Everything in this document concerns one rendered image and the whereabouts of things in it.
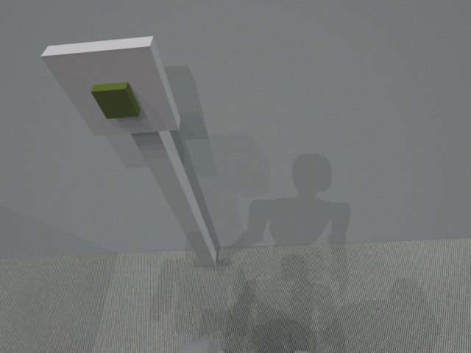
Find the panel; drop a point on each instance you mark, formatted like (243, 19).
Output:
(79, 66)

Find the button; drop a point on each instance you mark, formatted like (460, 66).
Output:
(116, 100)

